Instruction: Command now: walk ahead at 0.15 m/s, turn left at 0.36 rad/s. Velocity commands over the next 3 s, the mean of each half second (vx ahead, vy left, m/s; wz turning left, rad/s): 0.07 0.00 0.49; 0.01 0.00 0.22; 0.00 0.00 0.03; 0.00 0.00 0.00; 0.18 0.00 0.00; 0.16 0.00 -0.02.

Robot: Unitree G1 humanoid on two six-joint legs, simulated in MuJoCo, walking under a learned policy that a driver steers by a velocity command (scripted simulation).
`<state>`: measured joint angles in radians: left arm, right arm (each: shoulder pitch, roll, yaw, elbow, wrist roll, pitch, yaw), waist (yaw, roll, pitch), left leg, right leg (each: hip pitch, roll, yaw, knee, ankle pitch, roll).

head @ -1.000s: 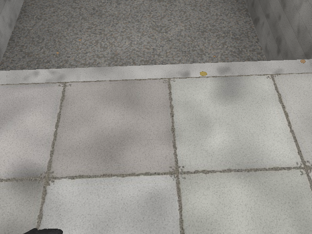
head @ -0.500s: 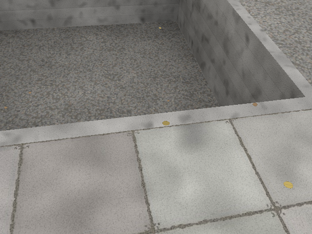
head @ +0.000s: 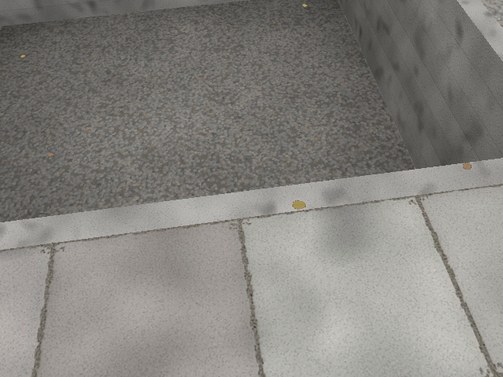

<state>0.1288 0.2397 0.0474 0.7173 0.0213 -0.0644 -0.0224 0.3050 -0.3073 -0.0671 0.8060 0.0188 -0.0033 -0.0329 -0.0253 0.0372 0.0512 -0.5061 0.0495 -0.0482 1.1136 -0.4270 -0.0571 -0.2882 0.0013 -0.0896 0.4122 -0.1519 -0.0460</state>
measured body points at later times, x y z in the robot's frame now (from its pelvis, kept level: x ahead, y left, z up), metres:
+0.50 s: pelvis +0.07 +0.04 +0.00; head +0.12 +0.08 +0.44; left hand +0.16 +0.36 -0.12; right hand +0.30 -0.20 -0.08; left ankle +0.10 +0.14 -0.74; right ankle +0.10 -0.11 -0.67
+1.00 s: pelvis +0.10 +0.01 -0.01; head +0.11 +0.01 +0.44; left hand +0.13 +0.29 -0.12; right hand +0.33 -0.19 -0.11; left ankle +0.06 +0.13 -0.74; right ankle +0.14 -0.10 -0.74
